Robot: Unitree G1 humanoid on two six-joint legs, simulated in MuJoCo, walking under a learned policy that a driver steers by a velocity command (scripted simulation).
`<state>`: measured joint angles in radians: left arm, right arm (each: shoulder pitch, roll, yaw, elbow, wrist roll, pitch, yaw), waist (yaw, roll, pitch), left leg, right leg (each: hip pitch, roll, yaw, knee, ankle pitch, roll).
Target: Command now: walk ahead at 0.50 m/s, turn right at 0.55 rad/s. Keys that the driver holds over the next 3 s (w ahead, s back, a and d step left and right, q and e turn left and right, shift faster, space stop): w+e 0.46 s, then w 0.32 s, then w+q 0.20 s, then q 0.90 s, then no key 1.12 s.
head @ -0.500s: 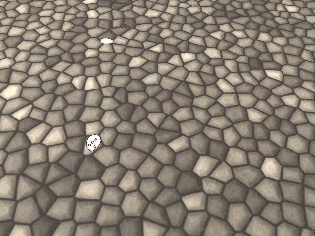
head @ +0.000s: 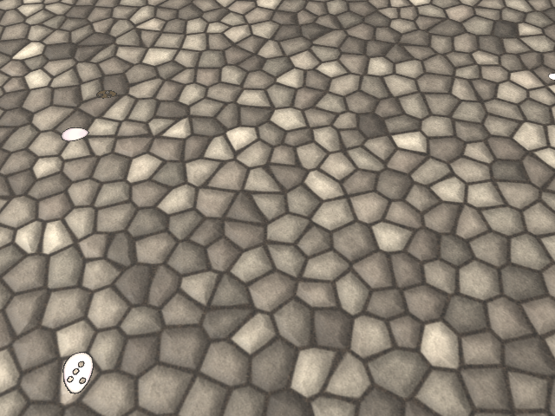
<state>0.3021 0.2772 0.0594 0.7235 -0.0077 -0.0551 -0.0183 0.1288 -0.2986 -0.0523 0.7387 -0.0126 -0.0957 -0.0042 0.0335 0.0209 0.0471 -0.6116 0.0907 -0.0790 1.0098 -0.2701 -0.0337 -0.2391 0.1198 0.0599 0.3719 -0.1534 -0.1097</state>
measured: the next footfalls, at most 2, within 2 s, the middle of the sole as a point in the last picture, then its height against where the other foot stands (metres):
left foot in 0.26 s outside the picture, level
right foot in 0.76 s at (394, 390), level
